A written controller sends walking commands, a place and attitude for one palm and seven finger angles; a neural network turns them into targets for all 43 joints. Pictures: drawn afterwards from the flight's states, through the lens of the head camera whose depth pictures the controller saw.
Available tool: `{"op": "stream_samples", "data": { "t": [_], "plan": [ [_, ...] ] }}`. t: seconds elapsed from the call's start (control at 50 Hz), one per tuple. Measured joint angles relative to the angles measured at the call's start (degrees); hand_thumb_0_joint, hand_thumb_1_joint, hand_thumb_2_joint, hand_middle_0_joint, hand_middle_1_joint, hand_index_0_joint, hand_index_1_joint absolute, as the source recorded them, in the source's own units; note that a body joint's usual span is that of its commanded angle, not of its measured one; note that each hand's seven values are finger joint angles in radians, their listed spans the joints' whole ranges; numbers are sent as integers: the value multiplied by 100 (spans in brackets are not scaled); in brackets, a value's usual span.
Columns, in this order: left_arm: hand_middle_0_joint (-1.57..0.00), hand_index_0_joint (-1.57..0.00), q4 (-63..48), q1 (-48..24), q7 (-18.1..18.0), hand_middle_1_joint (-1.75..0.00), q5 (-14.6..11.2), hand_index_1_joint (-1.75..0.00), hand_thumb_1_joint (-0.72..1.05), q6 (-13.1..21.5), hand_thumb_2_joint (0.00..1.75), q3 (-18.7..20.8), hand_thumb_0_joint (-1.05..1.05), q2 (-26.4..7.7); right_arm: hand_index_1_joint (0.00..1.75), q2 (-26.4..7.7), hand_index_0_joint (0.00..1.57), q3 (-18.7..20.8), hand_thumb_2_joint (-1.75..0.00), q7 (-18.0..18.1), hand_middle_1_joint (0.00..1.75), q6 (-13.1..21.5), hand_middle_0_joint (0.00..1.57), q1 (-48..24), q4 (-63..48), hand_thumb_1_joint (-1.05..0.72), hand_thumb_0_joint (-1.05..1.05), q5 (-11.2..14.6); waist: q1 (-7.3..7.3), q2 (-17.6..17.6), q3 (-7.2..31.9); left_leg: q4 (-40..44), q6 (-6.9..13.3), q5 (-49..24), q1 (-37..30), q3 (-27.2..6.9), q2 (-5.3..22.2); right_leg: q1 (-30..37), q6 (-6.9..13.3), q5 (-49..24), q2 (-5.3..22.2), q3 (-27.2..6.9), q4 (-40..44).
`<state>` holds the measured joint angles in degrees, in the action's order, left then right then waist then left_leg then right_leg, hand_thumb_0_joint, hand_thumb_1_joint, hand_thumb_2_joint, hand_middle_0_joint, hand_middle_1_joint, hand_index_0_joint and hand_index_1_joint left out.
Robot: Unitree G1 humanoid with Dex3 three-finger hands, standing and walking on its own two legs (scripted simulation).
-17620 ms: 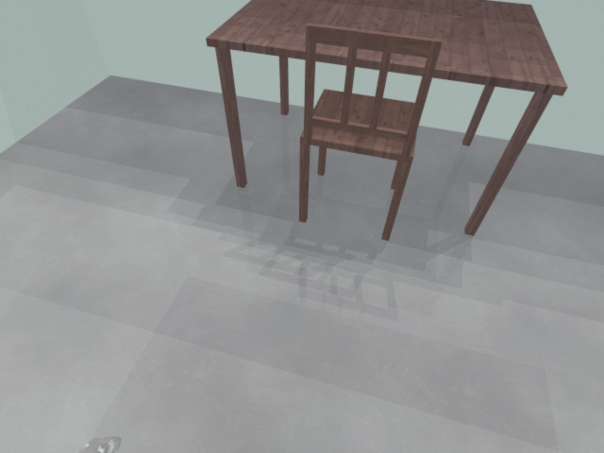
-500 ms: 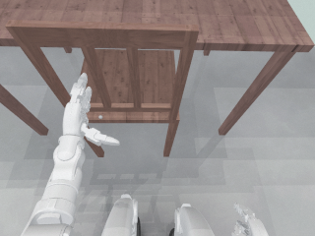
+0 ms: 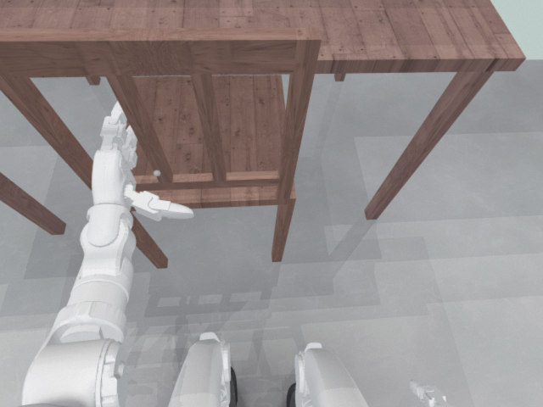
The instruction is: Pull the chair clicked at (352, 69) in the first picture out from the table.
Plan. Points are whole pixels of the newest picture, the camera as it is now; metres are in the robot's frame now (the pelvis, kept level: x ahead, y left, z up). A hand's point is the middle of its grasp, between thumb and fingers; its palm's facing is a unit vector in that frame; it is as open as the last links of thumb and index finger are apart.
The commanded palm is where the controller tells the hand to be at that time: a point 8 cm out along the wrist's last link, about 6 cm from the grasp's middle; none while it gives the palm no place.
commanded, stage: push the fingers through the gap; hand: left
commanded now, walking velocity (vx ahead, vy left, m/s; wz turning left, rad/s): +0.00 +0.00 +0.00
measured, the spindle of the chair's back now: (146, 135) +0.52 +0.19 +0.03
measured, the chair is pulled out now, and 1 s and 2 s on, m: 0.00 0.00 0.02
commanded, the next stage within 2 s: hook a spindle and tug to test in 0.76 s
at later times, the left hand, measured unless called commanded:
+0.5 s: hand (163, 150) +0.49 +0.16 +0.03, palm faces +0.07 -1.00 -0.05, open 16.9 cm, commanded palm +0.46 +0.20 +0.03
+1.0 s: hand (159, 152) +0.48 +0.16 +0.03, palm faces +0.06 -1.00 -0.04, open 16.7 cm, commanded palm +0.46 +0.20 +0.03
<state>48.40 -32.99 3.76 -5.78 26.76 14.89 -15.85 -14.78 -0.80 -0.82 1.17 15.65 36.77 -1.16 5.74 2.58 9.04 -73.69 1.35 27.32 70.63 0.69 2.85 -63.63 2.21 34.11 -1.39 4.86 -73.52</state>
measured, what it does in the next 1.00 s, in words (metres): stands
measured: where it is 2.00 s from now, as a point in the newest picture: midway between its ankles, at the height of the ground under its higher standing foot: outside the picture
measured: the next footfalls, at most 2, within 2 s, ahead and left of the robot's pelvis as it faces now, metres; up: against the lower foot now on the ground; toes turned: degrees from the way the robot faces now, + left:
none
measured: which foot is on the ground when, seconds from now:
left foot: down 0.00-1.00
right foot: down 0.00-1.00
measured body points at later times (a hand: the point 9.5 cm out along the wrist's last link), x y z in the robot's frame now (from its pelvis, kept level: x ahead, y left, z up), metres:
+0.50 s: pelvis +0.00 +0.00 -0.01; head +0.15 +0.01 +0.42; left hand +0.48 +0.21 +0.03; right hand +0.05 -0.26 -0.13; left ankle +0.06 +0.11 -0.61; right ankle +0.01 -0.10 -0.61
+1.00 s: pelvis +0.00 +0.00 +0.00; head +0.15 +0.02 +0.42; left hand +0.47 +0.22 +0.03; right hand +0.06 -0.26 -0.13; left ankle +0.06 +0.11 -0.61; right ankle +0.01 -0.10 -0.61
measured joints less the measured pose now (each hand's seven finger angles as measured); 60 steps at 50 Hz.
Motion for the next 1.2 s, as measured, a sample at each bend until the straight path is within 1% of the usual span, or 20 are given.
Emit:
{"op": "stream_samples", "data": {
  "t": [0.14,0.3,0.42,0.58,0.78,0.92,0.98,1.04,1.2],
  "plan": [
    [-6,-6,402,-386,28,-8,53,-8,-50,65,30,71,-1,-65,30,-9,20,3,-90,-28,30,-6,20,5,25,-91,1,-25,30,24,-12,-52,-5,-2,119,-24,-5,-108,8,9,3,23,-51],
    [-6,-7,803,-852,18,-8,188,-8,-50,98,30,282,-1,-218,30,10,20,-15,-90,-70,30,-88,20,15,6,-91,1,-83,130,29,-10,-159,-5,22,302,-20,19,-299,14,28,-16,15,-160],
    [-6,-7,987,-1078,27,-8,230,-8,-50,74,30,390,-1,-335,30,12,20,-27,-90,-103,30,-176,20,96,-12,-91,1,-103,184,53,-24,-198,-2,32,398,-18,36,-397,13,26,-33,10,-191],
    [-6,-7,806,-886,77,-8,196,-8,-49,54,30,474,-1,-331,30,26,20,-25,-90,-140,30,-291,20,216,-9,-91,1,-89,182,46,-36,-131,4,30,333,9,59,-347,3,-1,-58,-23,-113],
    [-6,-6,809,-839,112,-8,154,-8,-50,118,30,387,-1,-323,30,12,20,-9,-90,-134,30,-244,20,186,13,-91,1,-81,173,22,-30,-83,9,23,260,-23,42,-244,-7,-17,-52,5,-28],
    [-6,-7,908,-900,87,-9,185,-9,-50,119,30,387,-1,-320,30,1,20,-13,-90,-135,30,-254,20,104,-38,-91,1,-92,188,8,-6,-106,23,37,279,-22,35,-256,-20,-7,-46,2,-41],
    [-7,-8,892,-894,90,-13,186,-13,-50,139,30,393,-1,-314,30,9,20,-14,-90,-139,30,-266,20,78,-52,-91,1,-96,186,3,-9,-115,28,44,283,-16,35,-260,-26,-3,-46,-4,-47],
    [-10,-11,907,-900,92,-22,185,-22,-50,131,30,393,-1,-318,30,17,20,-26,-90,-139,30,-279,20,67,-59,-91,1,-95,185,0,-9,-124,33,49,293,-16,34,-268,-31,0,-46,-5,-52],
    [-21,-22,839,-881,88,-57,159,-57,-49,105,30,347,-1,-292,30,44,20,-34,-90,-142,30,-295,20,85,-33,-91,1,-97,168,15,-22,-127,43,55,300,-22,26,-264,-43,1,-42,-2,-40]
  ]
}}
